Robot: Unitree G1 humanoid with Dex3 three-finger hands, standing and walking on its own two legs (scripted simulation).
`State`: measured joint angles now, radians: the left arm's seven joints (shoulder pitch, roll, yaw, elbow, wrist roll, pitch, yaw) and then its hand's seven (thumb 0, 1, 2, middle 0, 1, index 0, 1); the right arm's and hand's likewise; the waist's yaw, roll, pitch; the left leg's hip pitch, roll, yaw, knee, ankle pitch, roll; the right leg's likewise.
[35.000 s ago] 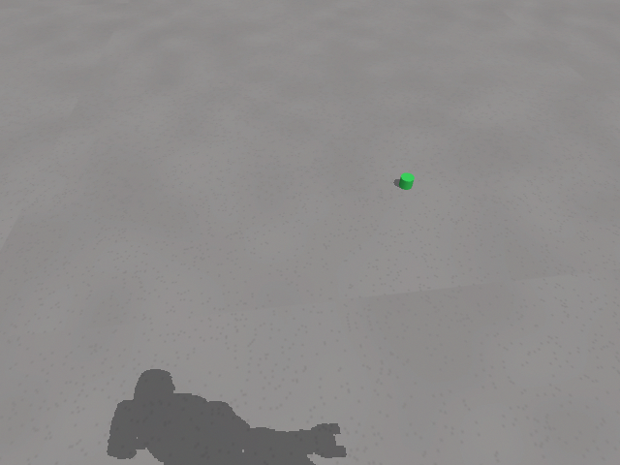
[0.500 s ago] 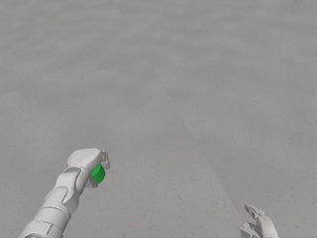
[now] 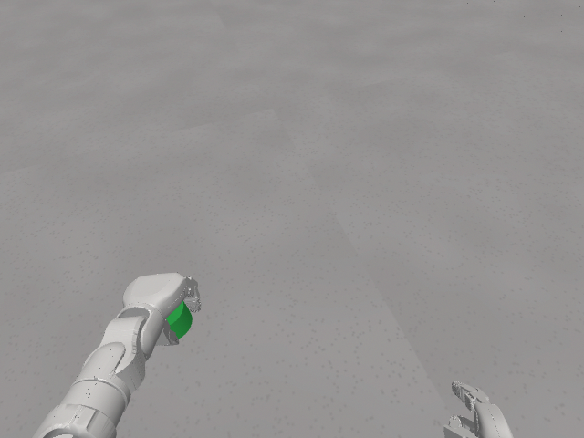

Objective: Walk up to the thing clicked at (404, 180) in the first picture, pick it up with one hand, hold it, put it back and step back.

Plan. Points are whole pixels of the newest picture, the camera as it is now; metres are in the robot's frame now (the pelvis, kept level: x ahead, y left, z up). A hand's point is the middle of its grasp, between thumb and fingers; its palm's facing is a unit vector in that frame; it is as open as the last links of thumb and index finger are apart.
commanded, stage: crouch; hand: left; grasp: from above
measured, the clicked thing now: (169, 316) +0.31 +0.23 -0.06
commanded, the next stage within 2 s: lower in 1.96 s
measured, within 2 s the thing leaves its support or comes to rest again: neither
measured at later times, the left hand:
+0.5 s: hand (186, 338) +0.32 +0.23 -0.16, palm faces -0.43 +0.03 -0.90, open 7.6 cm
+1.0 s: hand (213, 353) +0.38 +0.24 -0.41, palm faces -0.46 +0.00 -0.89, open 7.5 cm
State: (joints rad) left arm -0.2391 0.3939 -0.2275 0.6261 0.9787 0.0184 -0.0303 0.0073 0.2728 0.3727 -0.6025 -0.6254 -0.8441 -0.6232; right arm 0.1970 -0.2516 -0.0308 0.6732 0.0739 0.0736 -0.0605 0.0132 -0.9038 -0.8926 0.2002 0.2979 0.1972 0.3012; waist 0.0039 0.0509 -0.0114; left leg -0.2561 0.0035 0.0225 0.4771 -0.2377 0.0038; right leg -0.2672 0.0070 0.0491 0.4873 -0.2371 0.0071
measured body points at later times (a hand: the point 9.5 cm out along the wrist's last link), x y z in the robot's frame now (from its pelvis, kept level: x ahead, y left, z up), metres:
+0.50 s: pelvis -0.03 +0.00 -0.07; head +0.06 +0.01 +0.37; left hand +0.33 +0.22 -0.11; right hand +0.08 -0.28 -0.18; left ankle +0.01 +0.12 -0.74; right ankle +0.01 -0.12 -0.74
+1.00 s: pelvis -0.07 +0.01 -0.27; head +0.13 +0.04 +0.13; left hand +0.39 +0.24 -0.36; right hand -0.03 -0.26 -0.40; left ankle +0.01 +0.12 -0.74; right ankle +0.01 -0.12 -0.74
